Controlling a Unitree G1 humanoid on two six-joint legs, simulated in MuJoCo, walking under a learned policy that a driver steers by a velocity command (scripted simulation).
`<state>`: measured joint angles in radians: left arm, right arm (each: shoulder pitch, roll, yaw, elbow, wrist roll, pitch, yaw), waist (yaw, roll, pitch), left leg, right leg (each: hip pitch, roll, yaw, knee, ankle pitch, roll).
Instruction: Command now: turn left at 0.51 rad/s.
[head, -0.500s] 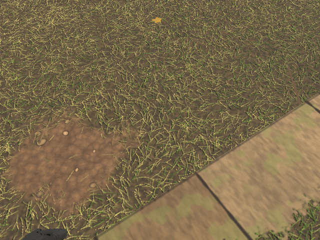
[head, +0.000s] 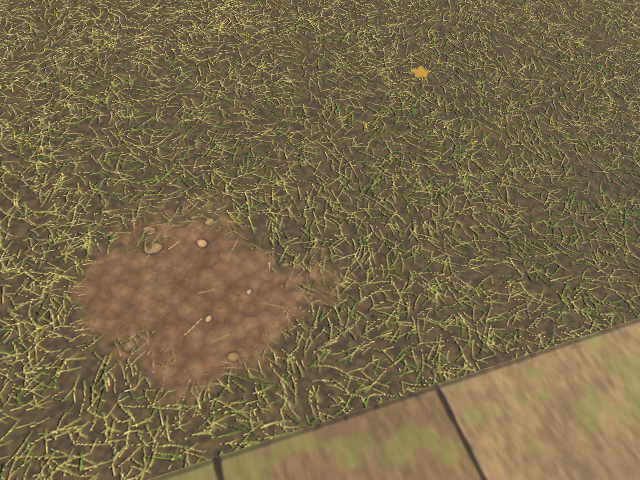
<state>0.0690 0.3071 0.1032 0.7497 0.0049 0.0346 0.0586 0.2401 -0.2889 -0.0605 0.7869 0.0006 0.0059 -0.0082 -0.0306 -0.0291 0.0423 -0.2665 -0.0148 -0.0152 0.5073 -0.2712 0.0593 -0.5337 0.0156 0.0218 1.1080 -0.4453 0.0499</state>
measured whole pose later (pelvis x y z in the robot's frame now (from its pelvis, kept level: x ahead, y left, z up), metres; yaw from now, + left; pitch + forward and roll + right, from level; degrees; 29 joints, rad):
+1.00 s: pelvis -0.01 +0.01 +0.00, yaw +23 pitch -1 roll +0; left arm 0.19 0.29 0.03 0.85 0.01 0.00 0.01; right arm 0.16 -0.22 -0.01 0.69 -0.02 0.01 0.00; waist 0.03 -0.01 0.02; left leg -0.20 -0.04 -0.02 0.50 -0.29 0.03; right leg -0.19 -0.06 0.00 0.47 -0.26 0.06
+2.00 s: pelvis +0.36 +0.13 +0.00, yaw +22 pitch +0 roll +2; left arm 0.29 0.30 0.03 0.86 -0.02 -0.08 0.00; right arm 0.21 -0.27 -0.05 0.76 0.00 -0.08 0.03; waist 0.01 -0.03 0.05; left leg -0.28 -0.07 0.07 0.41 -0.14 0.07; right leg -0.45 -0.08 0.05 1.18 -0.33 -0.03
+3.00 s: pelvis +0.89 +0.33 -0.01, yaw +22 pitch +2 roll -1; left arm 0.34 0.29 0.04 0.90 -0.02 -0.07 0.00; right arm 0.12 -0.27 -0.05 0.79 0.01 -0.09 0.03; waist 0.03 -0.01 0.03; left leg -0.40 -0.01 0.05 0.53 -0.16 0.06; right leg -0.28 -0.01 0.04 1.08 -0.46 -0.03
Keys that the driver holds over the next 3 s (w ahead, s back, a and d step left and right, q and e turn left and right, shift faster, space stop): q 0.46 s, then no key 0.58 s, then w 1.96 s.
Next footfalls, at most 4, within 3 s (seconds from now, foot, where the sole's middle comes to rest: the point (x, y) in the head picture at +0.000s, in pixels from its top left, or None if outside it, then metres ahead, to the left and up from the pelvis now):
0.36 right None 0.08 -0.14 -0.78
0.74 left None -0.02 0.11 -0.78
1.34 right None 0.15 -0.09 -0.78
1.84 left None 0.42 0.24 -0.78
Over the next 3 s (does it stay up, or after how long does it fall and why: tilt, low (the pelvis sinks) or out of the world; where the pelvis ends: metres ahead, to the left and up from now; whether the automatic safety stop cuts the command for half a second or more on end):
stays up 0.89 0.33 -0.01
